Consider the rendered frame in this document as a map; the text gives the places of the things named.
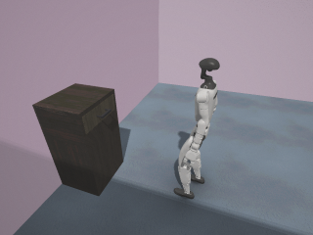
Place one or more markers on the right robot upper arm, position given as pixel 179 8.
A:
pixel 216 101

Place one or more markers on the left robot hand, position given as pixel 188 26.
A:
pixel 192 156

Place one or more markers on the handle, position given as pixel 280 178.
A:
pixel 104 114

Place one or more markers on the drawer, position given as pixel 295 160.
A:
pixel 90 120

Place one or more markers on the cabinet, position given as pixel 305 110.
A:
pixel 86 162

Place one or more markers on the robot left forearm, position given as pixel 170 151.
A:
pixel 200 132

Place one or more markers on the robot right thigh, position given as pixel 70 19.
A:
pixel 198 152

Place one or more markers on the left robot upper arm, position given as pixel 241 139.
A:
pixel 202 100

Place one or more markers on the robot left foot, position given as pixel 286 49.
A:
pixel 181 192

